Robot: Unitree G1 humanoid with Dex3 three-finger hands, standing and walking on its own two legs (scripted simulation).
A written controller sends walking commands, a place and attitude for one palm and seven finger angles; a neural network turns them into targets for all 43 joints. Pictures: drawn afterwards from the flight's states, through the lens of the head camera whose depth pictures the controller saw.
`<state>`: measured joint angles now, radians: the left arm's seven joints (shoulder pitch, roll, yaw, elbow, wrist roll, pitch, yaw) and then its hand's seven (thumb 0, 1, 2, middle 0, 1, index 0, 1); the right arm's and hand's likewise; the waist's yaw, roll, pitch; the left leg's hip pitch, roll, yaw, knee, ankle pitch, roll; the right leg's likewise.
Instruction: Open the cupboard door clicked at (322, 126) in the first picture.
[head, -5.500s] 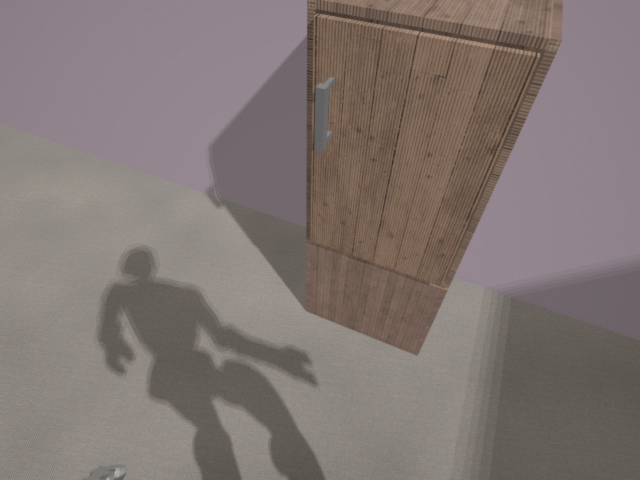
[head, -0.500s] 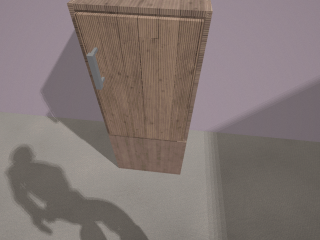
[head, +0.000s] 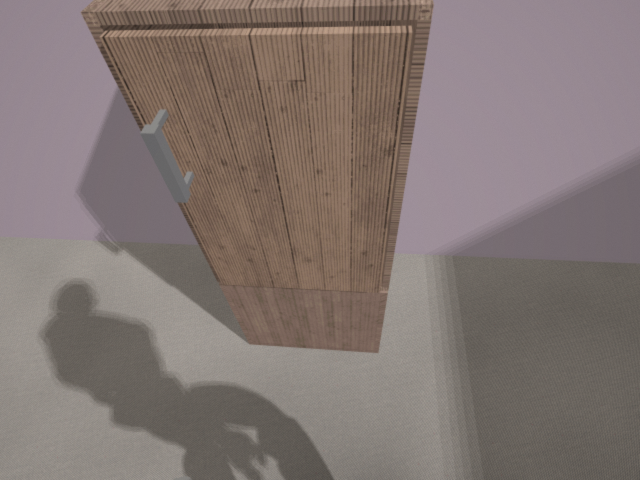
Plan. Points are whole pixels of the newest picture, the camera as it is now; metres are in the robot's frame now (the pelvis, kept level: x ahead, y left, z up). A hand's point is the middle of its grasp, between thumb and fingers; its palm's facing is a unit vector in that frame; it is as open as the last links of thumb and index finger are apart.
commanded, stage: shuffle to correct the standing spot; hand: left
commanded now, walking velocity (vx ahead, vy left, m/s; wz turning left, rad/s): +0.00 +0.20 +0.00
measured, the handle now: (172, 157) +0.53 +0.26 +0.09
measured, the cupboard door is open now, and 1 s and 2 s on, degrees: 0 0 0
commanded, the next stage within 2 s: come to a stop and stand still in 0.28 s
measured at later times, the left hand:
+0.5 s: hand out of the picture +0.03 +0.28 -0.18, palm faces +0.13 -0.96 -0.27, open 7.4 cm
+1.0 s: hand out of the picture +0.03 +0.21 -0.15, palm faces +0.02 -0.97 -0.24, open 7.3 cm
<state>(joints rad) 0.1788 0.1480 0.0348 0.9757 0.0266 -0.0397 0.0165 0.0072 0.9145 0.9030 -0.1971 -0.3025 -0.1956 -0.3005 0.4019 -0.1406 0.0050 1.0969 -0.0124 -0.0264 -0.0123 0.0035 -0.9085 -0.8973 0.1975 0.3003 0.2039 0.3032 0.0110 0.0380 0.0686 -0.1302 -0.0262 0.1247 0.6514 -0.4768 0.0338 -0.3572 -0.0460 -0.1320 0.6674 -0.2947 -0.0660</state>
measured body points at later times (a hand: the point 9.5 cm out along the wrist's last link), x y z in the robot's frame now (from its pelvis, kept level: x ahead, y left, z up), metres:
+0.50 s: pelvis +0.03 +0.07 +0.00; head +0.06 +0.09 +0.45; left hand +0.02 +0.33 -0.16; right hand +0.16 -0.17 -0.13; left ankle +0.08 +0.18 -0.72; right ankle +0.01 -0.07 -0.70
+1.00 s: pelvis -0.01 +0.03 +0.01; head -0.02 +0.01 +0.46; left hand +0.03 +0.26 -0.13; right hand -0.04 -0.21 -0.15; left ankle +0.07 +0.18 -0.71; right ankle -0.05 -0.06 -0.72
